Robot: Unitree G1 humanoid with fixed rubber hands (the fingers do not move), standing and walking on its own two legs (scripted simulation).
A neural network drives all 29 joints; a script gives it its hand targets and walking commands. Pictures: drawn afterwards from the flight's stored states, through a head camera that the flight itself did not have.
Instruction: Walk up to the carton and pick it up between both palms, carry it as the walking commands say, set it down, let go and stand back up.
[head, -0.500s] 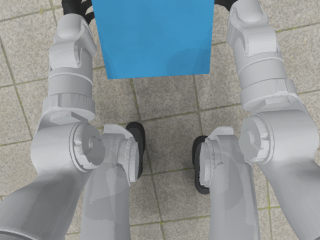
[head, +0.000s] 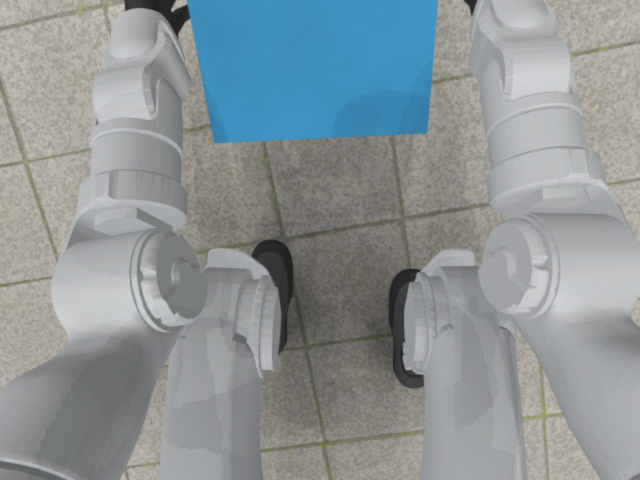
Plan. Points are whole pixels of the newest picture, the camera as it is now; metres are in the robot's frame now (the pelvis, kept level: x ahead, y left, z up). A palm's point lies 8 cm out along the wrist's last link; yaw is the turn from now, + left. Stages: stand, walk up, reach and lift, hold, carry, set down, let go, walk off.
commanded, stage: set down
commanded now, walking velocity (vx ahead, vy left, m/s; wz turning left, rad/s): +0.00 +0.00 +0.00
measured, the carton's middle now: (318, 21) +0.56 +0.03 -0.23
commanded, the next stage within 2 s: none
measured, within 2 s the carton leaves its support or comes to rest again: rests again in 1.40 s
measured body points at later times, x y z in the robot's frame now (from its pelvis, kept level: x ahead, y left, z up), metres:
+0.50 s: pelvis +0.01 +0.00 +0.00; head +0.38 -0.02 +0.26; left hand +0.56 +0.18 -0.15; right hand +0.58 -0.12 -0.16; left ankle +0.14 +0.13 -0.35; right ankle +0.09 -0.12 -0.35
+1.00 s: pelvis +0.02 +0.00 +0.00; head +0.38 -0.02 +0.26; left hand +0.57 +0.18 -0.16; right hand +0.59 -0.12 -0.16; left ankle +0.14 +0.13 -0.35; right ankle +0.09 -0.12 -0.35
